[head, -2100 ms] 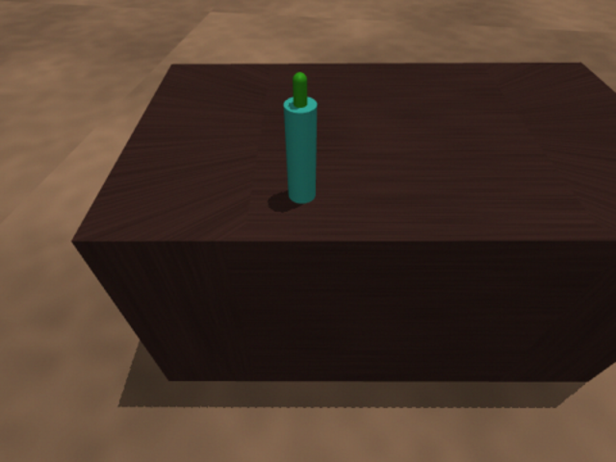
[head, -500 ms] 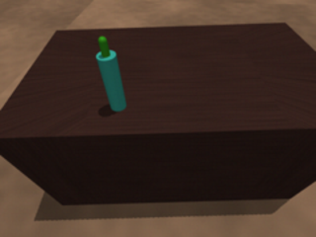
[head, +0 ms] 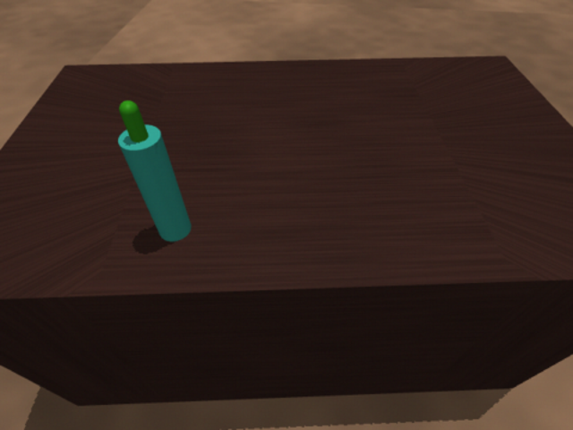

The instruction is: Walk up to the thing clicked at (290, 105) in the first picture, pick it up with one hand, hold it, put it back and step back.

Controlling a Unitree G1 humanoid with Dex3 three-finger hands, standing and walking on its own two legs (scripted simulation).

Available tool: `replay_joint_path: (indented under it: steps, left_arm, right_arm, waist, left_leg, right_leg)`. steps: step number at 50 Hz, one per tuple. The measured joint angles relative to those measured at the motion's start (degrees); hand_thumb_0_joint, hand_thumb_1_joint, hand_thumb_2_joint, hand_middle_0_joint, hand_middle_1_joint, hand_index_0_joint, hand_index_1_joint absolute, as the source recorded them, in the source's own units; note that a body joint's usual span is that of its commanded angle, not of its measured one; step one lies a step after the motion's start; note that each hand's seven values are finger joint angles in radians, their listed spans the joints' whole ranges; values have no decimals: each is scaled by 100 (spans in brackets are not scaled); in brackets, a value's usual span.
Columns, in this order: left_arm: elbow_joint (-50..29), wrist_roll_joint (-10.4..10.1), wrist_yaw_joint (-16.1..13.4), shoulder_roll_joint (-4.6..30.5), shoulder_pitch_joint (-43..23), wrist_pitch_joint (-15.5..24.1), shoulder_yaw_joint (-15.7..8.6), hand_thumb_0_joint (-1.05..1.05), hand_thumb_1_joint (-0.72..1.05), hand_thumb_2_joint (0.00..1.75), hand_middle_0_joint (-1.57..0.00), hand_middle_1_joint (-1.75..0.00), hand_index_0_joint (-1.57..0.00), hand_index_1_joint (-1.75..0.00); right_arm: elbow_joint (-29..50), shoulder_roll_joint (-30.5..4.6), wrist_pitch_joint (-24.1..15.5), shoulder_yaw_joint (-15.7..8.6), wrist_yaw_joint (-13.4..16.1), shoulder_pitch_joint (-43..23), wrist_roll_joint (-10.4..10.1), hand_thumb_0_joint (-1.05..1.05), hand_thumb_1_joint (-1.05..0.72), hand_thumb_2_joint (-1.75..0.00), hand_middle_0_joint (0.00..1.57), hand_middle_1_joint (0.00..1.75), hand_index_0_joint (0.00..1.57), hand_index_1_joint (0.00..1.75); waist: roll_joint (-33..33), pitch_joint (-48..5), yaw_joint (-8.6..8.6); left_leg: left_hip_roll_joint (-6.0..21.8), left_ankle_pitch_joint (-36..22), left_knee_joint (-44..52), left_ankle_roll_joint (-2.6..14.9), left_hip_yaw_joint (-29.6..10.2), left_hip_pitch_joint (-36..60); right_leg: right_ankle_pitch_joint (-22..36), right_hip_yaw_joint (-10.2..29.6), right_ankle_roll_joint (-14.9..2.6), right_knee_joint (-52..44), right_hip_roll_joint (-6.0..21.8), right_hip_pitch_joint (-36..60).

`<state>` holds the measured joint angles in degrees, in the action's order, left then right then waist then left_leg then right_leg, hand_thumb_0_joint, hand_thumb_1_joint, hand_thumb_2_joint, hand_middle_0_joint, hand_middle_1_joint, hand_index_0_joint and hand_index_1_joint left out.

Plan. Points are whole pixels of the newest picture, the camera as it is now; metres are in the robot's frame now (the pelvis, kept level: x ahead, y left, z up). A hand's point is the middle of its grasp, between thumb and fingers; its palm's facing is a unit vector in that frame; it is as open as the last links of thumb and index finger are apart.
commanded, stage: walk up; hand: left
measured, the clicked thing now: (155, 176) +0.49 +0.23 +0.08
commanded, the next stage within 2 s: stand in 1.66 s
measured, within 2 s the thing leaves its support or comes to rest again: neither
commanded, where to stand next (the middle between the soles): +0.05 +0.00 m, yaw +2 degrees
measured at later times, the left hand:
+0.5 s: hand out of the picture +0.13 +0.25 -0.13, palm faces -0.01 -0.94 -0.33, open 7.4 cm
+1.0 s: hand out of the picture +0.04 +0.27 -0.13, palm faces +0.04 -0.94 -0.34, open 7.4 cm
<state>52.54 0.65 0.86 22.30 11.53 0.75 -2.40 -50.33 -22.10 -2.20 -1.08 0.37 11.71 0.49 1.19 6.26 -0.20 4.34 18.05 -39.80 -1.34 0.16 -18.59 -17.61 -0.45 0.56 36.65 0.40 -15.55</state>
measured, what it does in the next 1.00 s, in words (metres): stands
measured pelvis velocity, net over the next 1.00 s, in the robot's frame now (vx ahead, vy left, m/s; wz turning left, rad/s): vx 0.00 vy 0.01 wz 0.04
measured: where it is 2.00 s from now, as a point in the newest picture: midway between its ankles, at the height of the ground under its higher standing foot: outside the picture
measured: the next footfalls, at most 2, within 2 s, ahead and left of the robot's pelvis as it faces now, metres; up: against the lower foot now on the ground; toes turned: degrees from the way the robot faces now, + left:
none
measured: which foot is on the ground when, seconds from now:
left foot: down 0.00-1.00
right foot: down 0.00-1.00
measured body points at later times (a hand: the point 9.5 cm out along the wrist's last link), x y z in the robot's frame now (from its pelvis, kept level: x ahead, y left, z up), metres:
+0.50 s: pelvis +0.01 +0.00 +0.02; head +0.03 +0.00 +0.47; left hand +0.13 +0.30 -0.10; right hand +0.09 -0.31 -0.11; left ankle +0.03 +0.14 -0.72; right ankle +0.02 -0.13 -0.72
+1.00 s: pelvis +0.00 +0.01 +0.03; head +0.02 +0.01 +0.48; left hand +0.04 +0.32 -0.11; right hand +0.11 -0.28 -0.11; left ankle +0.03 +0.14 -0.72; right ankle +0.02 -0.13 -0.72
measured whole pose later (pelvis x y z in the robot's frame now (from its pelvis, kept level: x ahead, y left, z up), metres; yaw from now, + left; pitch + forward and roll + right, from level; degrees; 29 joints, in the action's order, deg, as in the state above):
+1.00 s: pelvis +0.00 +0.01 +0.03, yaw +2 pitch -2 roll +0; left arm 67.3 0.8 1.1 20.4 6.7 0.1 -0.8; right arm -65.3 -19.4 0.1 -0.7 -1.1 3.8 0.7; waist 0.5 3.3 -1.4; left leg 0.8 8.7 -20.7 -1.0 -2.1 -10.1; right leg -9.7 -2.0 2.6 18.8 3.1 -7.0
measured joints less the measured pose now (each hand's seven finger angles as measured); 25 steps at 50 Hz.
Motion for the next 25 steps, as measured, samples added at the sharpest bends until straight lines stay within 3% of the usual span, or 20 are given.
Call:
replay_joint_path:
  steps: [3,7,18,25]
  left_arm:
    - [90,0,-2,-25,-26,32,93,1,90,90,-20,-30,-20,-30]
    - [244,-25,-13,-124,-223,29,176,1,90,90,-20,-30,-20,-30]
    - [541,-50,-48,-234,-821,28,213,1,90,90,-20,-30,-20,-30]
    - [816,-56,-26,-235,-969,-35,199,1,90,90,-20,-30,-20,-30]
  right_arm:
    - [-123,-27,124,-9,-4,-98,-44,1,-91,-90,21,30,20,30]
    - [-359,-87,142,-30,-44,-241,-70,0,-91,-90,21,30,20,30]
    - [-900,31,247,63,-113,-494,-43,0,-91,-90,20,30,20,30]
    - [-1221,95,228,96,-111,-517,-11,0,-91,-90,21,30,20,30]
  waist:
    - [48,-136,-28]
    - [133,-155,21]
    - [23,-64,53]
    - [-126,-127,59]
  left_leg:
    - [-119,69,148,134,-96,111]
    - [-186,-58,421,-89,-132,282]
    - [-197,-404,1051,-148,-167,596]
    - [-218,-599,1397,-85,-141,779]
  right_leg:
    - [-191,33,-21,130,36,-49]
    - [-239,9,-28,91,107,32]
    - [74,-53,-15,-512,122,355]
    - [371,-41,63,-1036,142,616]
